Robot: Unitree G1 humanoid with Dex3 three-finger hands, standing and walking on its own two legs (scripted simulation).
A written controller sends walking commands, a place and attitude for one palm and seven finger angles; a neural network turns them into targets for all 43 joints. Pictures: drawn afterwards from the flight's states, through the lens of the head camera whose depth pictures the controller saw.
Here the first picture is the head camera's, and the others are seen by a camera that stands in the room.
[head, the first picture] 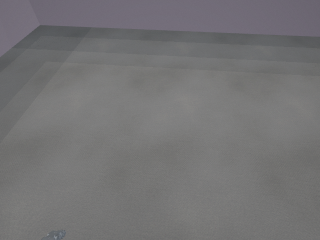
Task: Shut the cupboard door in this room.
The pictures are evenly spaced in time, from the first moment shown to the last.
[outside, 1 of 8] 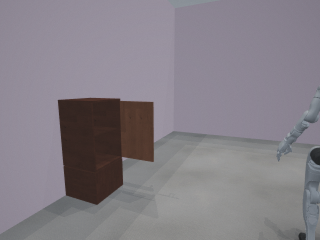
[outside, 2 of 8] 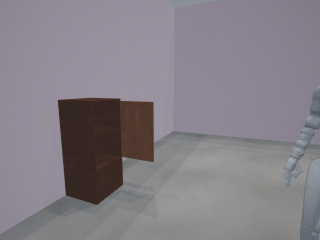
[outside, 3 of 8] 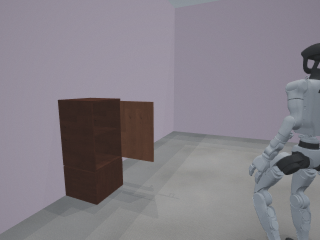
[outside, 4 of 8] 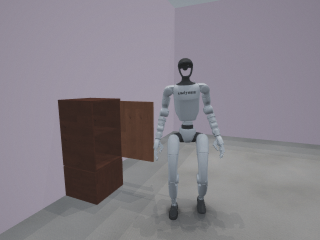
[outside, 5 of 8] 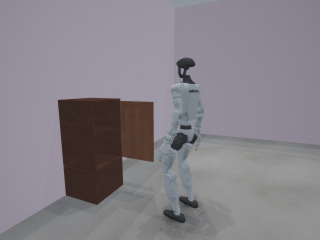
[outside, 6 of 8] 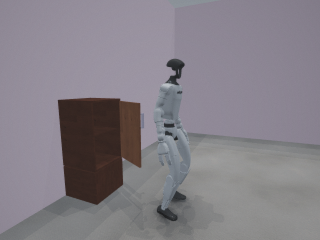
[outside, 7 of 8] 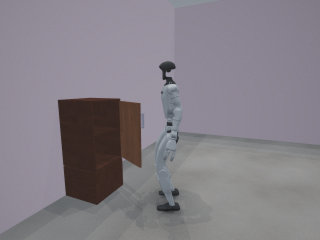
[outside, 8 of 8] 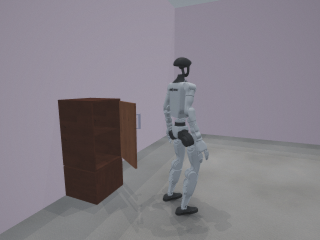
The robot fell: no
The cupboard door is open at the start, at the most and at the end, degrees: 91 94 55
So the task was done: no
